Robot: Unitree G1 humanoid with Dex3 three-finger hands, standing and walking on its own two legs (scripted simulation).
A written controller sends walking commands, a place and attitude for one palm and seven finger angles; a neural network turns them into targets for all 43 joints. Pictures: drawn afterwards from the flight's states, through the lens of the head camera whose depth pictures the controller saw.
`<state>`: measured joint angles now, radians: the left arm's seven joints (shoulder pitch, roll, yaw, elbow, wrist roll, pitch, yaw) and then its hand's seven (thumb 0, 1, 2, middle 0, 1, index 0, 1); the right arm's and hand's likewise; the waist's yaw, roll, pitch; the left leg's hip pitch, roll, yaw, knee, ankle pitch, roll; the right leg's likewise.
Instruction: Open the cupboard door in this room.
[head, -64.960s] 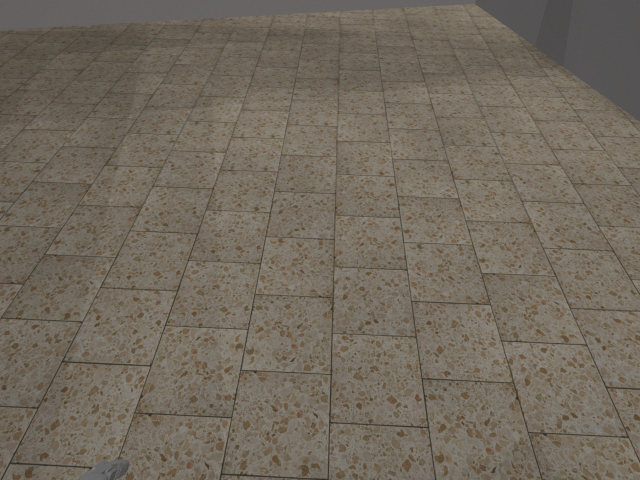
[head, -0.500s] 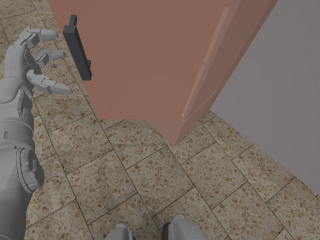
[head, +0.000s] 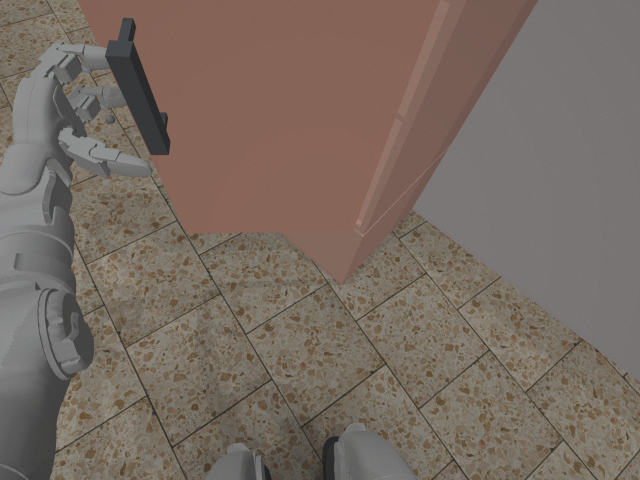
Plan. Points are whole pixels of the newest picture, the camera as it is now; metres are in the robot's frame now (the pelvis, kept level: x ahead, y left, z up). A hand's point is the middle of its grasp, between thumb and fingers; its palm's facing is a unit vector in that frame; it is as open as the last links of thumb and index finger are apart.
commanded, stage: slide the fingers in behind the handle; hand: left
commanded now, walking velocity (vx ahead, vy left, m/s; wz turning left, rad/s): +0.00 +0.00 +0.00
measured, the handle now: (145, 92) +0.57 +0.16 +0.09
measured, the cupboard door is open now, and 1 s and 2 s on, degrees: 45 45 45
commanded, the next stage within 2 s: close the thumb around the handle in 1.18 s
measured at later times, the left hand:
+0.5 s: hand (152, 122) +0.52 +0.15 +0.09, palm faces -0.04 -1.00 -0.02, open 13.9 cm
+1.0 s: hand (163, 120) +0.52 +0.14 +0.09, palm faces -0.02 -1.00 -0.02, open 14.0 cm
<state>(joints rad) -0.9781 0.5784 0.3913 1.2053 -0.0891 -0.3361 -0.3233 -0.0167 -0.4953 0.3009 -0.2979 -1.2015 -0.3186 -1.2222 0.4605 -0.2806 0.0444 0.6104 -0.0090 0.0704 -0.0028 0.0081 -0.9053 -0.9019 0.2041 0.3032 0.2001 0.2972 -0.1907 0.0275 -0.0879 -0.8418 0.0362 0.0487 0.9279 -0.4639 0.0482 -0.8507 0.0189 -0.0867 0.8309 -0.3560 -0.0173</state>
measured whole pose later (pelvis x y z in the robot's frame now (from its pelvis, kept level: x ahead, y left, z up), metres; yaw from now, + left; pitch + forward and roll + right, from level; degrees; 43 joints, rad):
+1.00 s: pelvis +0.00 -0.02 +0.00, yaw +1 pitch +21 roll -2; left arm -0.98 0.45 0.34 1.20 -0.08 -0.38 -0.19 -0.02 -0.50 0.30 -0.30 -1.20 -0.28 -1.21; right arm 0.43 -0.28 0.02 0.63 -0.01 0.03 0.01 0.01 -0.91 -0.90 0.20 0.30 0.20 0.30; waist -0.18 0.03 -0.09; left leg -0.82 0.03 0.05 0.91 -0.45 0.03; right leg -0.84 0.02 -0.09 0.85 -0.37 -0.04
